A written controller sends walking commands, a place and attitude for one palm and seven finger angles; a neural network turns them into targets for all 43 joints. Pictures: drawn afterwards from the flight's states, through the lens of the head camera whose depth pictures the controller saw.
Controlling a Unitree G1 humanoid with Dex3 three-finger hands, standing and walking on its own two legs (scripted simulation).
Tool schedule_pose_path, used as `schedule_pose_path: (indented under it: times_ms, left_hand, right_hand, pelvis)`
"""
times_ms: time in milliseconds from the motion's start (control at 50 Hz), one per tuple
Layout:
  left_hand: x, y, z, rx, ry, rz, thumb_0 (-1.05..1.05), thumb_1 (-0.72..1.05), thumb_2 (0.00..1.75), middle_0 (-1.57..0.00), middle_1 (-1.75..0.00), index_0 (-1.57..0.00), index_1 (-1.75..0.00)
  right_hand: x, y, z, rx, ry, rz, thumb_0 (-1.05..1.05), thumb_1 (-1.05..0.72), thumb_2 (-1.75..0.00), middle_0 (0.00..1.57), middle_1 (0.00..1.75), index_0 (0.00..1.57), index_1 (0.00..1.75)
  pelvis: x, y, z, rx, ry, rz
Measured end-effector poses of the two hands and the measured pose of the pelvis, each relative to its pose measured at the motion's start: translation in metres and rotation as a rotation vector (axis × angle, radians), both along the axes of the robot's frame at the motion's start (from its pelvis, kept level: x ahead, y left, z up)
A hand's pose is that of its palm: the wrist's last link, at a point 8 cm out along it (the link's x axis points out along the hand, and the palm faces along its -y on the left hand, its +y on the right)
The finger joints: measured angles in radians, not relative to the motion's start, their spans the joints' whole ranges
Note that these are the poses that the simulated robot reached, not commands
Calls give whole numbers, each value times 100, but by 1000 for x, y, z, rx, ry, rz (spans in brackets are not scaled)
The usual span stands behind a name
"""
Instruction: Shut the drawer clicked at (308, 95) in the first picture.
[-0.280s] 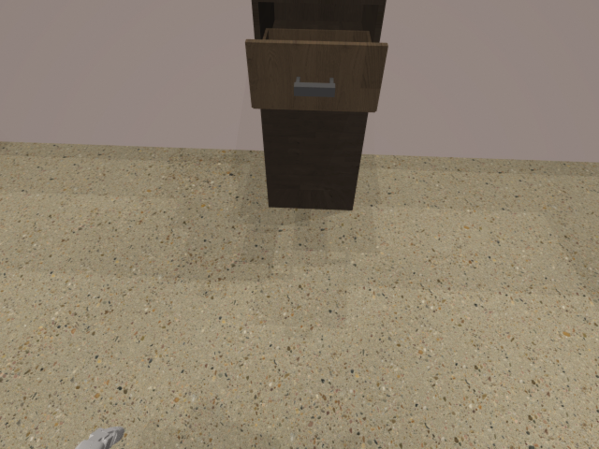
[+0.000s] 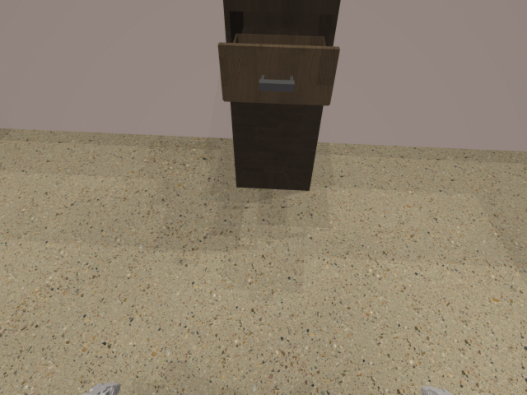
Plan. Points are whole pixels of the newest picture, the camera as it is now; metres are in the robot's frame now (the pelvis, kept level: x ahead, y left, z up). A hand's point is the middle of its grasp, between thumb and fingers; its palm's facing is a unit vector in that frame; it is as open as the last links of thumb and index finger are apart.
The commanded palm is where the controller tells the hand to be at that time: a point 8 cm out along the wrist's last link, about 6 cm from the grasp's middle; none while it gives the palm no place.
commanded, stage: stand and wait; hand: left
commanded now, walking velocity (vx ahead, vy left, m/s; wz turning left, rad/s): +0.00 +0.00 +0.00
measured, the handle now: (277, 81) +0.96 +0.02 +0.02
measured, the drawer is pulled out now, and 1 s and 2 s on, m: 0.30 0.30 0.30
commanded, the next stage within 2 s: look at it before walking up in 0.54 s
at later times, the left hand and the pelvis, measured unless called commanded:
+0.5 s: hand out of the picture +0.05 +0.24 -0.15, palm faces -0.03 -0.94 -0.35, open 7.4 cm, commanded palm none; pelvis -0.02 -0.01 +0.00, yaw +0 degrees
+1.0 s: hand out of the picture +0.05 +0.24 -0.15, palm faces -0.03 -0.94 -0.34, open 7.4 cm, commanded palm none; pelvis -0.02 -0.01 +0.01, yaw +0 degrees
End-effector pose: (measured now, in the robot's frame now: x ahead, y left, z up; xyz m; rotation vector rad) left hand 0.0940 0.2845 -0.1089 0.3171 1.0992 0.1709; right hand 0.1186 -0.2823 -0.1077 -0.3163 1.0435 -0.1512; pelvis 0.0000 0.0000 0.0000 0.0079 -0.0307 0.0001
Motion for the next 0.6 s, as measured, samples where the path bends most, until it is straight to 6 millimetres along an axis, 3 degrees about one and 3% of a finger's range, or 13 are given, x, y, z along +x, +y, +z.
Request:
schedule_pose_path:
  times_ms: [300, 600]
  left_hand:
    - [-46, 3, -5, 12, 114, 36, 0, 90, 90, -20, -30, -20, -30]
    - [-45, -2, -2, 12, 92, 25, 0, 90, 90, -20, -30, -20, -30]
  right_hand:
    - [-59, -17, -10, -15, 145, -55, 0, -90, -90, 21, 30, 20, 30]
    - [-78, -19, -11, -4, 161, -73, 0, -90, -90, 21, 30, 20, 30]
  pelvis:
    - [-13, -6, 3, -2, -6, -2]
    - [-21, -9, 4, -2, -11, -6]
